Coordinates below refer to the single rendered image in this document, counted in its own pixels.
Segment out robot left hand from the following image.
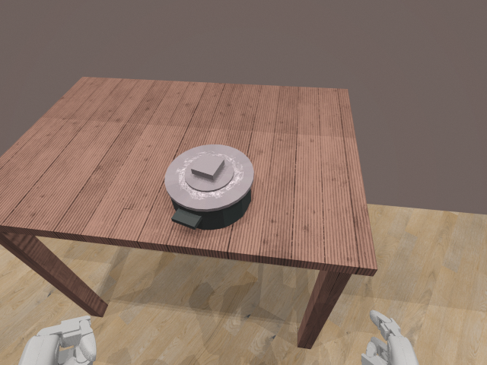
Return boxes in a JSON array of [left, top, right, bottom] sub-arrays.
[[18, 316, 97, 365]]

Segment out lid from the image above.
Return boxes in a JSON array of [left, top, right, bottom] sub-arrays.
[[164, 144, 254, 212]]

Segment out robot right hand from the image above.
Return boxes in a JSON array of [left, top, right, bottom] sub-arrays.
[[361, 310, 419, 365]]

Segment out pot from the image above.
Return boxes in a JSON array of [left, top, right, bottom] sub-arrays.
[[171, 188, 251, 230]]

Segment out knob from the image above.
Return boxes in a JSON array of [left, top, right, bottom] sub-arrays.
[[191, 154, 224, 180]]

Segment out table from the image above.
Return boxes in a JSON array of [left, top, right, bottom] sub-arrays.
[[0, 77, 377, 349]]

